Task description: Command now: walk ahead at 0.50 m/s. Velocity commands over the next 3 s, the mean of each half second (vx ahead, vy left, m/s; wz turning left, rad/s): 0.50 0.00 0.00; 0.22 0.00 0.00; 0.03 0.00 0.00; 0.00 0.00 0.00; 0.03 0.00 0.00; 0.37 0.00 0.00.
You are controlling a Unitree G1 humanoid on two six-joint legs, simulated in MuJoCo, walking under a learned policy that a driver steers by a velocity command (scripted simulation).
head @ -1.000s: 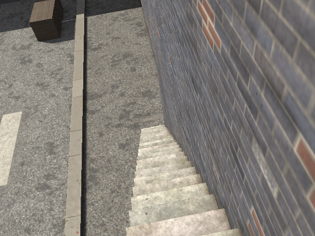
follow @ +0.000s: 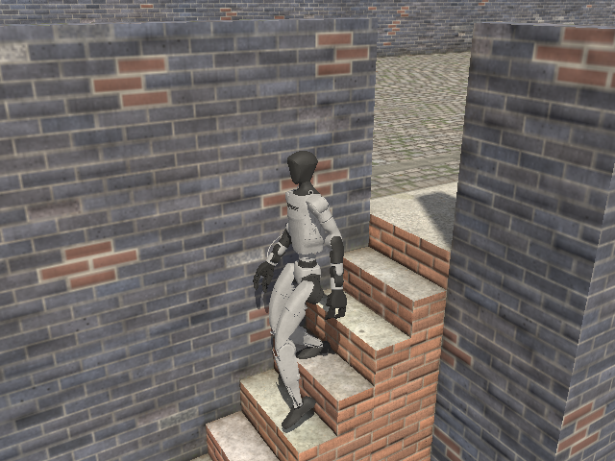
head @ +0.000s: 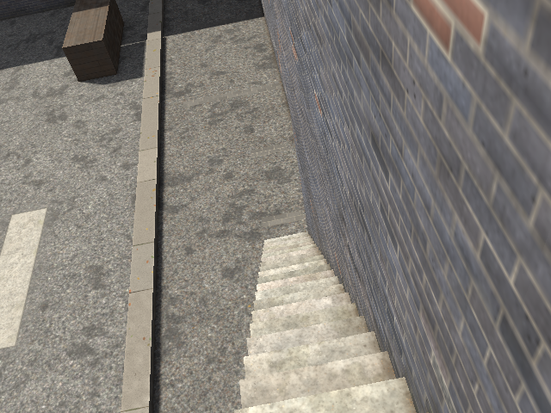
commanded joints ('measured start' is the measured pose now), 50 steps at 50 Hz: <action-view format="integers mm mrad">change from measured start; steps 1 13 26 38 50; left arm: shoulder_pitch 2 -37 494 -1 146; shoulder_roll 212 98 239 236 16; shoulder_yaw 64 -6 65 15 22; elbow -18 -16 137 -19 59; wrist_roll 10 84 36 24 99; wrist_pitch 25 53 17 -41 74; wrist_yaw -2 -82 -133 -4 -22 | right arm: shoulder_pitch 118 162 54 13 530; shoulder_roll -56 -82 28 -44 -142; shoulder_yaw -19 33 -13 -6 -24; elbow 40 176 189 -46 265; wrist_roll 7 -55 36 21 -25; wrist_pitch -41 -116 -77 43 -53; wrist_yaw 20 -29 -73 -60 16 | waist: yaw -43 63 243 -58 -121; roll -274 -104 -367 -246 138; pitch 86 -55 139 52 -107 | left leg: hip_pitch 115 -102 -87 -34 1020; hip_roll -12 155 -288 -27 224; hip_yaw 124 -18 67 -160 88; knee -52 -239 1452 307 -99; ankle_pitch -173 -424 -1307 -226 1009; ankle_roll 50 229 13 -72 85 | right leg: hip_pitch -126 -181 364 -56 -744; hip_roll -143 -46 -228 -318 71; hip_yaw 240 -25 16 182 -95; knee -62 -15 -936 -449 883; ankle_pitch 759 1170 1591 1127 -299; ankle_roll -185 -17 -62 -182 114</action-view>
